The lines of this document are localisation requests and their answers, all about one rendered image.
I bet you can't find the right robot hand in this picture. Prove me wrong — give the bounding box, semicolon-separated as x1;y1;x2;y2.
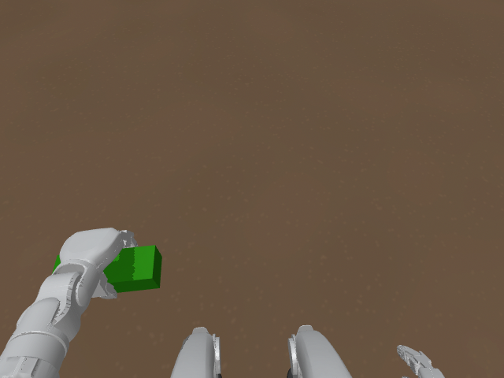
397;345;445;378

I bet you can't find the left robot hand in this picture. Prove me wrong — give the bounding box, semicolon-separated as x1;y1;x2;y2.
59;228;138;299

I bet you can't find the carton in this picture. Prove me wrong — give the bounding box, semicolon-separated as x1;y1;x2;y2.
52;245;162;293

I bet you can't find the left robot arm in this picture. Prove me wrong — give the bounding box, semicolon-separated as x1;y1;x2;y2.
0;259;100;378

